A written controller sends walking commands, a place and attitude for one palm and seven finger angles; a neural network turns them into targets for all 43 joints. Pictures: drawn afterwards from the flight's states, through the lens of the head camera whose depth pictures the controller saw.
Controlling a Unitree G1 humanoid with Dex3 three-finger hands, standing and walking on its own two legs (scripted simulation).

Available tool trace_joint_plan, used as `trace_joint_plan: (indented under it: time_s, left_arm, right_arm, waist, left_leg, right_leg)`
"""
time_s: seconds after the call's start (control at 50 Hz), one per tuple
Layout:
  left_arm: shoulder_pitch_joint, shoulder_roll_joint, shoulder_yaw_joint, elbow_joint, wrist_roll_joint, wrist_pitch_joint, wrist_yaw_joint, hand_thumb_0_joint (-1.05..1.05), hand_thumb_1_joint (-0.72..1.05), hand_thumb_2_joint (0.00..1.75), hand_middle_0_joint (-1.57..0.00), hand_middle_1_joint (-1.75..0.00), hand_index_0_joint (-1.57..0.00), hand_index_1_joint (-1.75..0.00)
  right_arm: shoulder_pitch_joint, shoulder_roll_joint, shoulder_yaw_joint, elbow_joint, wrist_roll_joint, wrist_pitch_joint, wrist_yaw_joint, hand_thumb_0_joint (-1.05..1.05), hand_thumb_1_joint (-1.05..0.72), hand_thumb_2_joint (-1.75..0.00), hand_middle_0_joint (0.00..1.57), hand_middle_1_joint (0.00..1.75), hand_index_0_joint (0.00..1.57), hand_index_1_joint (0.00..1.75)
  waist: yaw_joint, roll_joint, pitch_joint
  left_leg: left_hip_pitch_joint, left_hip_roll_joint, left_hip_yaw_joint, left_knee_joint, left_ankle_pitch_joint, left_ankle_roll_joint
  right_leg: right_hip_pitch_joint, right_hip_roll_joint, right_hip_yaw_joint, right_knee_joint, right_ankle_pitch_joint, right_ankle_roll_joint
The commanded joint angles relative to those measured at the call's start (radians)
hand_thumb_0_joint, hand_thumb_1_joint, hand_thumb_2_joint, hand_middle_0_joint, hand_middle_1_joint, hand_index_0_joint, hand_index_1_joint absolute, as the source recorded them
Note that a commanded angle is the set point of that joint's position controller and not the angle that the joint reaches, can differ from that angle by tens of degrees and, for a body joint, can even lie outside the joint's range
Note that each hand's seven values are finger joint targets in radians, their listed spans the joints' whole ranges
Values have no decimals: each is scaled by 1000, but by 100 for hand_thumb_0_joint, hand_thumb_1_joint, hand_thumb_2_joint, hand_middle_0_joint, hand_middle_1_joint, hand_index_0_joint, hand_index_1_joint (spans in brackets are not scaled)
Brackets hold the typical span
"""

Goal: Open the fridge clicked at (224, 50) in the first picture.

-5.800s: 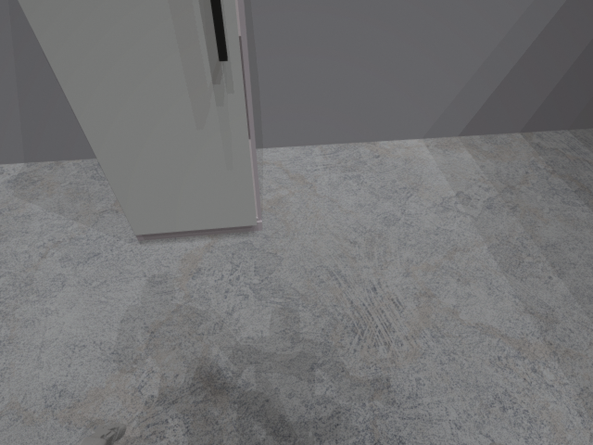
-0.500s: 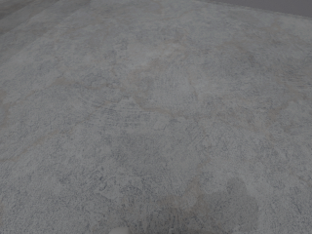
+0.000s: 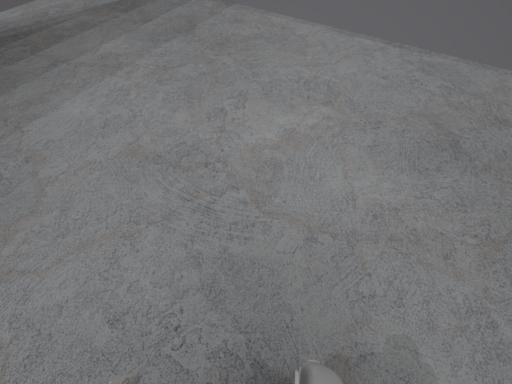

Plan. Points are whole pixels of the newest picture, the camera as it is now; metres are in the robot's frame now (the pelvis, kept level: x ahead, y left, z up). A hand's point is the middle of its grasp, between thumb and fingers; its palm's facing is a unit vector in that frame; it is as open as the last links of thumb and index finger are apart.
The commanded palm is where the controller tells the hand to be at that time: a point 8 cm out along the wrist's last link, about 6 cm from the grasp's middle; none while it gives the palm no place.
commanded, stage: turn to face it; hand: right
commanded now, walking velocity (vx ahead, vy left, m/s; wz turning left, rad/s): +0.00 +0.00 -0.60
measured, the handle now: out of the picture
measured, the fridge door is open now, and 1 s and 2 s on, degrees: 0 0 0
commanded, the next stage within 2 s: none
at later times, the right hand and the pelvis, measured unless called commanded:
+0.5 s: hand out of the picture +0.13 -0.28 -0.17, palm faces +0.23 +0.95 -0.19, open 7.4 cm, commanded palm none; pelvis +0.07 -0.07 +0.01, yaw -12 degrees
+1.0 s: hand out of the picture +0.00 -0.23 -0.14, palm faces +0.49 +0.80 -0.35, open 7.4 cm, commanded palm none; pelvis +0.06 +0.00 +0.01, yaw -29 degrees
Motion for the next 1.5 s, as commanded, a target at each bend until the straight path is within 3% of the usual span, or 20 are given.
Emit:
trace_joint_plan:
  time_s: [0.0,0.04,0.06,0.08,0.16,0.3,0.6,0.78,0.86,0.9,0.92,0.94,0.98,1.02,1.14,1.38,1.42,1.44,1.46,1.48]
  left_arm:
    - [54,31,-8,-30,-10,-53,11,0,90,90,-20,-30,-20,-30]
    - [290,121,8,45,1,-60,26,0,90,90,-20,-30,-20,-30]
    - [346,203,21,56,2,-61,33,0,90,90,-20,-30,-20,-30]
    - [315,212,16,49,-17,-41,36,0,90,90,-20,-30,-20,-30]
    - [115,105,-4,4,-13,-41,44,0,90,90,-20,-30,-20,-30]
    - [89,125,31,-28,-11,-23,31,0,90,90,-20,-30,-20,-30]
    - [208,165,70,-31,-6,0,35,0,90,90,-20,-30,-20,-30]
    - [158,204,85,-61,1,28,26,0,90,90,-20,-30,-20,-30]
    - [97,213,93,-78,1,44,15,0,90,90,-20,-30,-20,-30]
    - [85,168,89,-84,-13,53,13,0,90,90,-20,-30,-20,-30]
    - [137,107,85,-94,-23,54,21,0,90,90,-20,-30,-20,-30]
    - [128,163,94,-96,3,44,23,0,90,90,-20,-30,-20,-30]
    - [181,145,90,-85,9,63,9,0,90,90,-20,-30,-20,-30]
    - [161,140,75,-71,5,56,-7,0,90,90,-20,-30,-20,-30]
    - [9,117,46,-117,-1,51,-5,0,90,90,-20,-30,-20,-30]
    - [-55,107,22,-132,-13,23,-11,0,90,90,-20,-30,-20,-30]
    - [95,207,49,-101,-3,3,-5,0,90,90,-20,-30,-20,-30]
    - [167,325,80,-93,-7,-5,3,0,90,90,-20,-30,-20,-30]
    - [219,340,80,-65,-23,4,7,0,90,90,-20,-30,-20,-30]
    - [185,297,72,-66,-21,4,18,0,90,90,-20,-30,-20,-30]
  right_arm:
    - [5,-185,-37,-11,5,-20,-30,0,-90,-90,20,30,20,30]
    - [33,-163,-31,-7,24,-12,-32,0,-90,-90,20,30,20,30]
    - [117,-106,-18,-5,40,-6,-28,0,-90,-90,20,30,20,30]
    - [99,-110,-13,-18,36,5,-32,0,-90,-90,20,30,20,30]
    - [-83,-112,-35,-42,10,41,-15,0,-90,-90,20,30,20,30]
    - [-77,-127,-72,-81,-1,82,-12,0,-90,-90,20,30,20,30]
    - [-257,-191,-83,-187,7,84,-17,0,-90,-90,20,30,20,30]
    - [-177,-214,-79,-184,20,96,-26,0,-90,-90,20,30,20,30]
    - [-55,-229,-87,-161,31,101,-31,0,-90,-90,20,30,20,30]
    - [-6,-281,-100,-160,24,90,-37,0,-90,-90,20,30,20,30]
    - [-75,-364,-113,-200,0,81,-45,0,-90,-90,20,30,20,30]
    - [-242,-330,-86,-247,3,82,-45,0,-90,-90,20,30,20,30]
    - [-403,-276,-78,-293,15,65,-43,0,-90,-90,20,30,20,30]
    - [-337,-216,-50,-264,18,46,-28,0,-90,-90,20,30,20,30]
    - [-65,-251,-54,-185,11,32,-25,0,-90,-90,20,30,20,30]
    - [-75,-304,-78,-195,-1,53,-18,0,-90,-90,20,30,20,30]
    - [-87,-287,-78,-215,16,53,-10,0,-90,-90,20,30,20,30]
    - [-116,-214,-59,-261,25,50,0,0,-90,-90,20,30,20,30]
    - [-167,-221,-53,-286,16,66,-8,0,-90,-90,20,30,20,30]
    - [-205,-220,-53,-282,12,77,-13,0,-90,-90,20,30,20,30]
  waist:
    - [63,173,-20]
    - [135,10,-192]
    - [115,-238,-301]
    - [92,-221,-271]
    - [40,-65,22]
    - [13,-47,-67]
    - [84,-72,-112]
    - [61,-103,-113]
    - [19,-127,-102]
    - [-7,-11,-98]
    - [14,294,-90]
    - [69,229,24]
    - [147,169,11]
    - [123,129,58]
    - [6,205,-16]
    - [-1,274,-86]
    - [88,81,-209]
    - [125,-253,-244]
    - [134,-200,-272]
    - [121,-157,-212]
  left_leg:
    - [-2,217,-42,129,995,71]
    - [-164,136,35,475,690,-8]
    - [-398,11,81,748,-32,-43]
    - [-379,16,2,894,-277,-33]
    - [-454,125,-29,865,-86,-63]
    - [-522,114,-20,813,102,-89]
    - [-599,55,-68,600,-3,-102]
    - [-392,-5,-46,412,-54,-54]
    - [-159,-44,8,174,-16,-20]
    - [40,84,-85,-85,24,26]
    - [12,405,-453,-241,-203,134]
    - [-282,519,-427,-256,-203,164]
    - [-461,405,-279,-228,-75,116]
    - [-360,292,-76,-119,198,69]
    - [-32,341,1,42,703,74]
    - [-38,380,161,210,773,56]
    - [-255,331,205,541,573,-31]
    - [-610,172,183,767,-227,-111]
    - [-643,172,64,856,-306,-104]
    - [-658,193,38,879,-245,-105]
  right_leg:
    - [185,88,-47,-224,63,-55]
    - [579,-9,73,-299,517,-109]
    - [779,-274,380,-295,911,-242]
    - [643,-328,453,-388,884,-318]
    - [251,-192,380,-563,359,-257]
    - [237,-95,379,-649,-99,-151]
    - [465,-56,635,-614,-67,-150]
    - [363,-10,687,-659,-131,-123]
    - [229,63,613,-689,-149,-25]
    - [35,133,496,-509,-230,37]
    - [-114,255,306,-94,-295,35]
    - [-93,238,239,172,-282,4]
    - [35,193,221,399,-172,-4]
    - [-17,139,163,435,-75,9]
    - [-112,86,109,312,-134,45]
    - [209,98,-39,-228,-128,-17]
    - [576,11,72,-434,250,-76]
    - [772,-286,460,-401,774,-221]
    - [753,-340,448,-371,962,-297]
    - [697,-300,375,-388,906,-282]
